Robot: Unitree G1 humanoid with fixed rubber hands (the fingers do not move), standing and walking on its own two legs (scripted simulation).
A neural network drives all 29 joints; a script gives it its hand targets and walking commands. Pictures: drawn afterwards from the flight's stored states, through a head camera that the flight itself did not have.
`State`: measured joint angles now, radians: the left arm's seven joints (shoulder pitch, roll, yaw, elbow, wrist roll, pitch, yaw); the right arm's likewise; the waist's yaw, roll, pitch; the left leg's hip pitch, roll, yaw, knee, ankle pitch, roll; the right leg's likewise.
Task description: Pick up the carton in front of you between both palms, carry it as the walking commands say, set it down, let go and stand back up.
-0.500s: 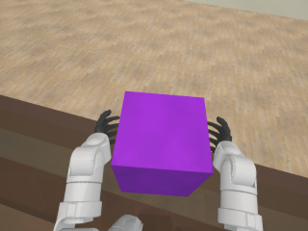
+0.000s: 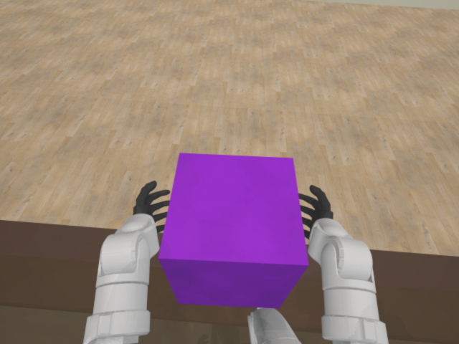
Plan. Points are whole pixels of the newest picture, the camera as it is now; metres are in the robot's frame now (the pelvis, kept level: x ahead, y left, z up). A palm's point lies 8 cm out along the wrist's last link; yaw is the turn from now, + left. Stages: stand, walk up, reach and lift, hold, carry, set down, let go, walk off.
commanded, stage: carry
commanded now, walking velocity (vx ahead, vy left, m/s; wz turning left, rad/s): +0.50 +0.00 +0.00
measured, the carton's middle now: (232, 235) +0.32 -0.03 -0.02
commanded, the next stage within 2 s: none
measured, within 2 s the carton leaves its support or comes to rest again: neither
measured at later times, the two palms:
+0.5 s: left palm (165, 150) +0.68 +0.15 -0.14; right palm (260, 149) +0.69 -0.15 -0.15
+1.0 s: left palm (181, 117) +1.09 +0.14 -0.33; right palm (247, 113) +1.11 -0.16 -0.32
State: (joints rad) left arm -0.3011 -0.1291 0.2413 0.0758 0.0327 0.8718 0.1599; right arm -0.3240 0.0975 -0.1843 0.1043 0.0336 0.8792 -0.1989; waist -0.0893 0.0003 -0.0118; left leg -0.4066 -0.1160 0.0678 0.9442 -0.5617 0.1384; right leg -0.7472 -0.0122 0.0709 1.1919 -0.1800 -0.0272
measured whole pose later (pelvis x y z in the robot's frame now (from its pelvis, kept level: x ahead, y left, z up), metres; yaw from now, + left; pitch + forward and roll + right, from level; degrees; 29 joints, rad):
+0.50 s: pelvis +0.38 -0.01 -0.20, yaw -1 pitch +1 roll -1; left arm -0.36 -0.10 0.14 0.12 -0.07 0.84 0.21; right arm -0.26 0.12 -0.26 0.01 -0.02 0.83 -0.16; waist 0.12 0.04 0.00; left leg -0.67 0.01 0.01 0.70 0.31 0.05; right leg -0.29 0.11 -0.07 1.16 -0.87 -0.12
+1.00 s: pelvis +0.78 -0.02 -0.41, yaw -2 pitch +1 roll -2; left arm -0.32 -0.10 0.14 0.03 -0.01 0.79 0.20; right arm -0.33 0.06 -0.19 0.07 0.04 0.77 -0.19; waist 0.08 -0.01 -0.03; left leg -0.50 -0.07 -0.01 1.74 -0.60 0.07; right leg -0.46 0.08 -0.15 0.76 -0.09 -0.18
